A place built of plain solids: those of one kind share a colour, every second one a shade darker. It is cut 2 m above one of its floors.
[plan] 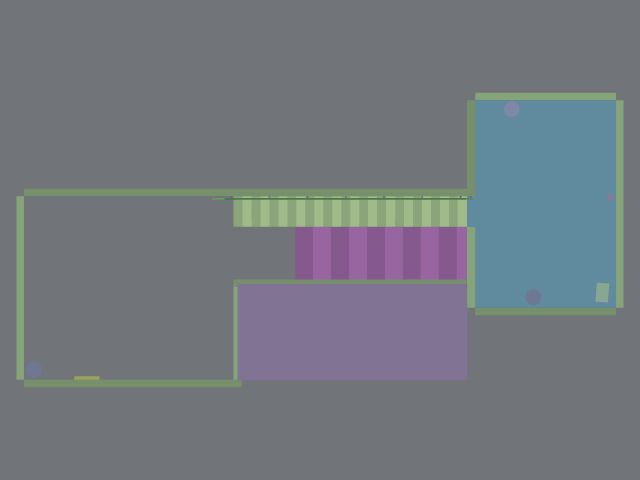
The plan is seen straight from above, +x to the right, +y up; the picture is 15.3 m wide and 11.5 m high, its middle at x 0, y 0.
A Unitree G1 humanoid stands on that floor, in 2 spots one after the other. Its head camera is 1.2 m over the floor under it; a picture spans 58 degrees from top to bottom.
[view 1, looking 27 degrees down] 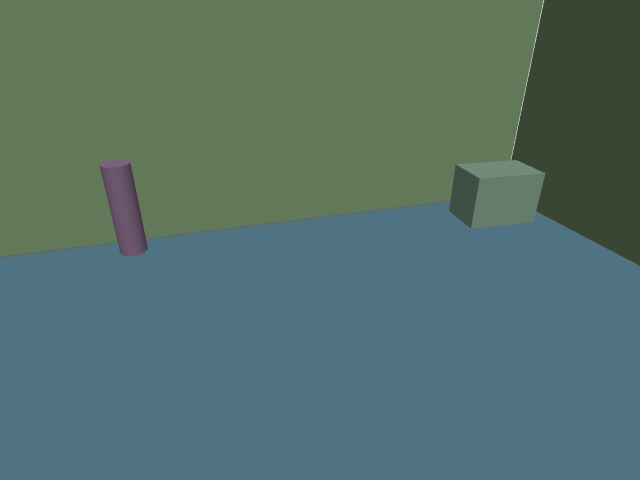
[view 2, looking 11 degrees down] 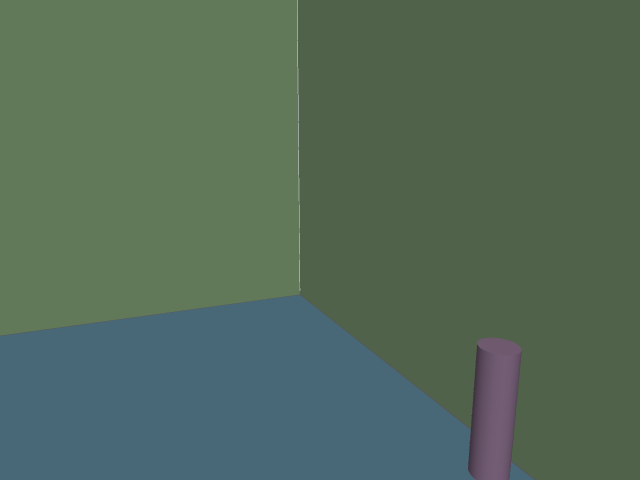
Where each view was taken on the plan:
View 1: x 4.52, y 0.64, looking -17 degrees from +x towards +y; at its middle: floor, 2.64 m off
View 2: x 5.77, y -0.05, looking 66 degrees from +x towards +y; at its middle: wall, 3.32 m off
